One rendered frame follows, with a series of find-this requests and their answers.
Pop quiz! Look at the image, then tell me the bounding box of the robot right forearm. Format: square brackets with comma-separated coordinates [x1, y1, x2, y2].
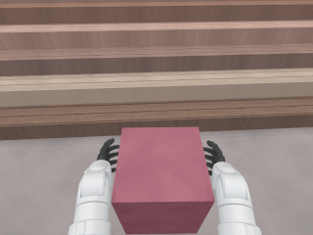
[211, 162, 262, 235]

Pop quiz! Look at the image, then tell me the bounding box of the left robot hand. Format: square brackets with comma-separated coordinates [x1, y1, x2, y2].
[97, 138, 119, 173]

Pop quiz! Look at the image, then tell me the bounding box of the carton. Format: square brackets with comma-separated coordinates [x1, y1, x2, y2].
[111, 126, 215, 235]

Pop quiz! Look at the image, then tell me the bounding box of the right robot hand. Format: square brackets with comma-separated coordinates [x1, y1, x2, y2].
[202, 140, 226, 176]

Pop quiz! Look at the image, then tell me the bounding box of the robot left forearm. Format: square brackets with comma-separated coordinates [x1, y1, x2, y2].
[68, 160, 112, 235]

